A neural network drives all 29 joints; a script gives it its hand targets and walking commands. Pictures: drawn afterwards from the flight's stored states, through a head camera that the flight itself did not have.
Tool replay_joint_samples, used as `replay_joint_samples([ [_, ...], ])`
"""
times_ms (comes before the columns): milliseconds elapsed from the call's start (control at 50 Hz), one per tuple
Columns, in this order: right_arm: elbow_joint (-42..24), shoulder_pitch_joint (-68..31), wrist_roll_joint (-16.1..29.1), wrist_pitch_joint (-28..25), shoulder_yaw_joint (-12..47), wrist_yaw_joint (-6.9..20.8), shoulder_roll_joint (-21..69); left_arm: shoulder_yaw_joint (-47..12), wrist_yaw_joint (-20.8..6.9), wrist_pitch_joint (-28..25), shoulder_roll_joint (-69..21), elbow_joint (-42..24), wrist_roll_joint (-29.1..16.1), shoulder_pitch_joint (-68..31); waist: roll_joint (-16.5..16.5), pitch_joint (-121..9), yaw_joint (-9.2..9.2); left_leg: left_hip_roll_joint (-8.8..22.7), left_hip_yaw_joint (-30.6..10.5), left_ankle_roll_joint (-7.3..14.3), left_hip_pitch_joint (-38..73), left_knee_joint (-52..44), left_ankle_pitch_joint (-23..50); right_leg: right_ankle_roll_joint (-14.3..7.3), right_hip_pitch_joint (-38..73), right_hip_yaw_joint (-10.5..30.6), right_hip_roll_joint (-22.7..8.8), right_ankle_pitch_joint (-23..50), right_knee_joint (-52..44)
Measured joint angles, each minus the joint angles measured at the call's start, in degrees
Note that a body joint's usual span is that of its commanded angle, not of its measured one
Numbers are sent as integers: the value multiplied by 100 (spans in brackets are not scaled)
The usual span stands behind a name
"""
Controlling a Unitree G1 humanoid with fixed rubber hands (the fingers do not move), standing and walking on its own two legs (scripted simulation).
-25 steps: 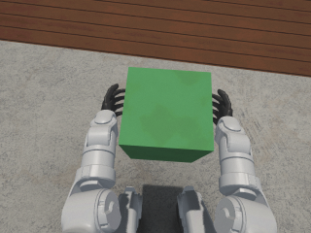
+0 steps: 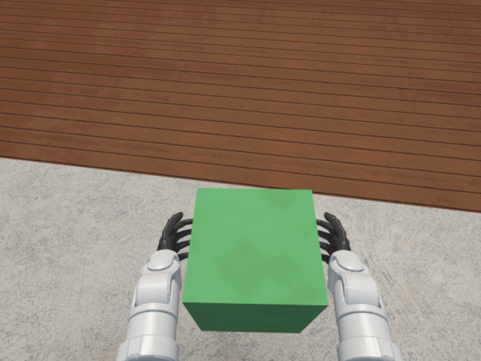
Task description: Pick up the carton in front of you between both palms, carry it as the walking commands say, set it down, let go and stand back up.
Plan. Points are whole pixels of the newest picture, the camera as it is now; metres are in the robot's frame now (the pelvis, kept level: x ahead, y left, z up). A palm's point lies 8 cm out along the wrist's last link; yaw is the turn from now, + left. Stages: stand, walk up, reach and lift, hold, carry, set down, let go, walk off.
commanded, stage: reach and lift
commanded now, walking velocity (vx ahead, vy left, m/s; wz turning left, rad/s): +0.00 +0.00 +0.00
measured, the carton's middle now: (252, 265) +0.34 +0.00 -0.08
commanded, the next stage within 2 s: hold in 1.24 s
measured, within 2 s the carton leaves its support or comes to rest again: neither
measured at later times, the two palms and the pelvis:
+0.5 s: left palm (156, 256) +0.30 +0.15 +0.06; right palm (351, 253) +0.30 -0.15 +0.06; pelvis +0.00 +0.00 +0.03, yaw +0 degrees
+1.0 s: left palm (155, 247) +0.31 +0.15 +0.07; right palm (351, 245) +0.31 -0.15 +0.07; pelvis +0.02 +0.00 +0.04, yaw +0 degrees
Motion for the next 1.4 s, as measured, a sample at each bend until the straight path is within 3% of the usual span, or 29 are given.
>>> replay_joint_samples([
  [200,-442,564,60,546,494,16,-78,-423,40,581,-19,-601,-22,650,-4,338,46,48,-20,2,1973,-1317,415,-30,1972,-6,-36,411,-1310],
  [320,-317,452,-162,845,390,105,-49,-334,-39,899,-45,-498,179,547,-2,542,50,57,-31,4,2597,-1618,532,-40,2599,-15,-46,526,-1613],
  [620,-425,185,-306,885,161,192,32,-127,-103,939,-131,-575,305,256,-3,982,40,41,-26,13,2786,-1667,606,-22,2787,-3,-63,598,-1660],
  [1260,-1109,721,-79,1373,772,132,-114,-744,-20,1430,16,-1278,67,810,5,967,58,77,-34,11,3402,-2202,692,-37,3415,-3,-63,701,-2223],
  [1400,-1534,884,48,1629,961,88,-149,-923,23,1681,51,-1706,-55,977,7,930,37,77,-53,10,3559,-2327,762,-37,3583,-17,-70,770,-2358],
])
